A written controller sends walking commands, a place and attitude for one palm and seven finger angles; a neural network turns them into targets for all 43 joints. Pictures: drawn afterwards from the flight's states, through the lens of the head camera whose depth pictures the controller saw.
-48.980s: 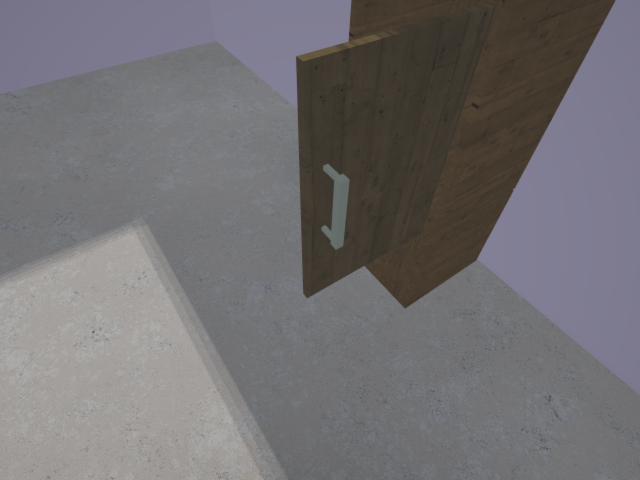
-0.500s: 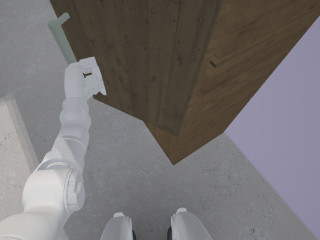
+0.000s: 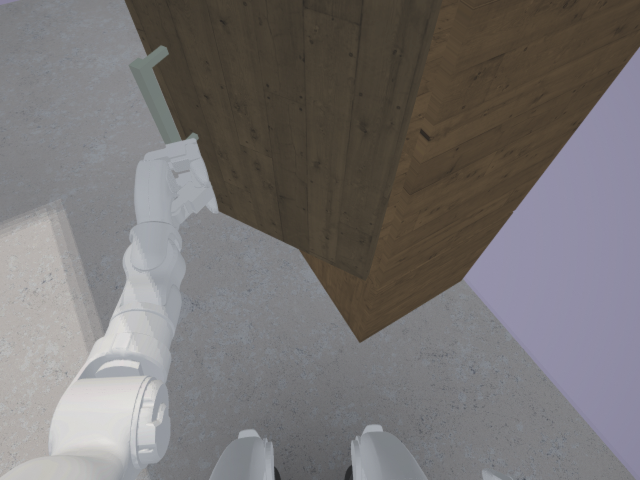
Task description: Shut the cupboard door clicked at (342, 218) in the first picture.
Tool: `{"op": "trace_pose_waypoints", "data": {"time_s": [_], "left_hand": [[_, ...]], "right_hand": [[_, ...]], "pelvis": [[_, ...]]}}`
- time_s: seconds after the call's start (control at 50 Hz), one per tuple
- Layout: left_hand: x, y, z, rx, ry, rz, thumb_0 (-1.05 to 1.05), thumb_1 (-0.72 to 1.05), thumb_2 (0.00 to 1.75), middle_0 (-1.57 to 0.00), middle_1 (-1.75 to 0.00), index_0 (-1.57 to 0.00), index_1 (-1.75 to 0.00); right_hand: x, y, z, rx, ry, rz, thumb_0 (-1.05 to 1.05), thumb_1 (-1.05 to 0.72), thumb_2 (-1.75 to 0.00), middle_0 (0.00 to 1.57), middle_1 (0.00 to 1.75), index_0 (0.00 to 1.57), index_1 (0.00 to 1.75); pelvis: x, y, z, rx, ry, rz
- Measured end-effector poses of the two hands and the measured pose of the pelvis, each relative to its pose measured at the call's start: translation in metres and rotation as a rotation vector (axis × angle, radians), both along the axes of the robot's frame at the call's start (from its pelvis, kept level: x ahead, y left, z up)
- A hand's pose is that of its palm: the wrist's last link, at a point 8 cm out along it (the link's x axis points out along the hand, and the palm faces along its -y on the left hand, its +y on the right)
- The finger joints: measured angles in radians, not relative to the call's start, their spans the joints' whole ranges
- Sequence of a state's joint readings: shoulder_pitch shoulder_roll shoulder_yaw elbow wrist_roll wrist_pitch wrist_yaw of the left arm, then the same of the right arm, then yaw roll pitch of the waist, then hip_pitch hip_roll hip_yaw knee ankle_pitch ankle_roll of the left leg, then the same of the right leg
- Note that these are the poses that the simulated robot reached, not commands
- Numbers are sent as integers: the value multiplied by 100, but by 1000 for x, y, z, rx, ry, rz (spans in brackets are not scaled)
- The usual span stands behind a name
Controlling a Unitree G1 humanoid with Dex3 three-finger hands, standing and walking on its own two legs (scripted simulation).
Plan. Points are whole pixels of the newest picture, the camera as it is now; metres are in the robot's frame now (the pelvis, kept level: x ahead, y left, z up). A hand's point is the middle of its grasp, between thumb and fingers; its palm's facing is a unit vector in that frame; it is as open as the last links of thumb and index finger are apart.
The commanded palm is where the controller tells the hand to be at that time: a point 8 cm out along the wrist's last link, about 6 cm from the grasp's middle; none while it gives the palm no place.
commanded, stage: draw the hand back to the body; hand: left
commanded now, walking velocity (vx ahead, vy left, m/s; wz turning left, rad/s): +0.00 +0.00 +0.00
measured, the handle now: (170, 108) +0.64 +0.20 +0.05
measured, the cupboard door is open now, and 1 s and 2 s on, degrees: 31 31 31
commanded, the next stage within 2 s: step back with the hand held close in 1.44 s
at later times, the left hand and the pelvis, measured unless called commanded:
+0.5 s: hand (97, 255) +0.33 +0.19 +0.15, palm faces +0.08 -0.98 -0.20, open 3.1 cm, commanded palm +0.29 +0.25 +0.17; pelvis +0.02 +0.02 +0.07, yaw +1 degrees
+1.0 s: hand out of the picture +0.23 +0.28 +0.23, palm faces +0.42 -0.81 -0.40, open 5.6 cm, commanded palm +0.18 +0.32 +0.25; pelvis +0.04 +0.03 +0.09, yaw +2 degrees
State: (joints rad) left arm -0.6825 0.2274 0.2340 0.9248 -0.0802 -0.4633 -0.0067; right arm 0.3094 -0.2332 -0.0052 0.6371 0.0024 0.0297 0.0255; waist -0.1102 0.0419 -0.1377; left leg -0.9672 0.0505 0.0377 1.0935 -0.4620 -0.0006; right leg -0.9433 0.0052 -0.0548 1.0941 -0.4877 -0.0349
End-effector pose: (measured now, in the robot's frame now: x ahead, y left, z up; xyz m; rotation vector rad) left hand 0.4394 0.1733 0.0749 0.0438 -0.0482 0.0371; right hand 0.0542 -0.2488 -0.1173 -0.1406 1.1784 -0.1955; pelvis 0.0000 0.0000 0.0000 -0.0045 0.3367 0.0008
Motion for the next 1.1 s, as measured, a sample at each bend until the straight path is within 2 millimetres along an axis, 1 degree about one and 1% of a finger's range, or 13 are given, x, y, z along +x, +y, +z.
{"op": "trace_pose_waypoints", "data": {"time_s": [0.1, 0.14, 0.2, 0.28, 0.38, 0.46, 0.52, 0.58, 0.64, 0.72, 0.82, 0.92, 1.1], "left_hand": [[-33, 18, 15, 2, 17, 6, 2, 90, 90, -130, -150, -130, -150], [-46, 24, 23, -1, 15, 7, 2, 90, 90, -130, -150, -130, -150], [-61, 32, 34, -4, 5, 5, 2, 90, 90, -130, -150, -130, -150], [-77, 40, 48, -4, -11, -10, 2, 90, 90, -130, -150, -130, -150], [-102, 50, 66, -12, -30, -28, 2, 90, 90, -128, -147, -127, -147], [-125, 60, 80, 112, 22, 13, 2, 89, 90, -122, -140, -121, -141], [-142, 70, 90, 168, 59, 62, 2, 89, 90, -116, -134, -115, -134], [-157, 82, 102, 196, 73, 119, 2, 89, 90, -109, -126, -108, -126], [-172, 94, 114, 214, 70, 172, 2, 89, 90, -101, -117, -101, -118], [-188, 109, 127, 236, 63, 238, 2, 89, 90, -90, -106, -90, -106], [-209, 125, 143, 278, 51, 309, 2, 89, 90, -77, -91, -76, -92], [-230, 138, 160, 335, 26, 369, 2, 89, 90, -63, -76, -63, -77], [-267, 154, 195, 449, -53, 460, 2, 89, 90, -39, -49, -39, -50]], "right_hand": [[-6, 5, 16, 16, 3, -18, 1, -91, -90, 20, 30, 20, 30], [-2, 6, 23, 10, -12, -13, 1, -91, -90, 20, 30, 20, 30], [11, 5, 35, -8, -54, 3, 1, -91, -90, 20, 30, 20, 30], [39, 5, 51, -32, -146, 27, 1, -91, -90, 20, 30, 20, 30], [84, 12, 72, -31, -297, 65, 2, -91, -90, 20, 30, 20, 30], [118, 25, 93, -29, -378, 71, 2, -91, -90, 20, 30, 20, 30], [140, 38, 109, -24, -427, 92, 2, -91, -90, 20, 30, 20, 30], [157, 51, 122, -14, -467, 126, 1, -91, -90, 20, 30, 20, 30], [169, 64, 130, 0, -494, 165, 1, -91, -90, 20, 30, 20, 30], [177, 76, 134, 19, -502, 208, 1, -91, -90, 20, 30, 20, 30], [177, 81, 131, 36, -487, 232, 1, -91, -90, 20, 30, 20, 30], [171, 78, 125, 41, -467, 228, 2, -91, -90, 20, 30, 20, 30], [162, 62, 120, 24, -470, 198, 2, -91, -90, 20, 30, 20, 30]], "pelvis": [[5, 2, 18, 3, -58, -6], [6, 3, 25, 2, -82, -2], [8, 5, 33, -2, -115, 7], [9, 9, 40, -6, -153, 12], [13, 14, 48, -4, -199, 11], [17, 17, 59, 1, -251, 9], [21, 19, 68, 2, -288, 14], [25, 22, 75, 1, -321, 19], [28, 23, 81, 2, -348, 23], [32, 25, 85, 3, -374, 28], [37, 27, 88, 4, -391, 29], [40, 27, 88, 4, -400, 28], [39, 24, 88, 4, -410, 25]]}}
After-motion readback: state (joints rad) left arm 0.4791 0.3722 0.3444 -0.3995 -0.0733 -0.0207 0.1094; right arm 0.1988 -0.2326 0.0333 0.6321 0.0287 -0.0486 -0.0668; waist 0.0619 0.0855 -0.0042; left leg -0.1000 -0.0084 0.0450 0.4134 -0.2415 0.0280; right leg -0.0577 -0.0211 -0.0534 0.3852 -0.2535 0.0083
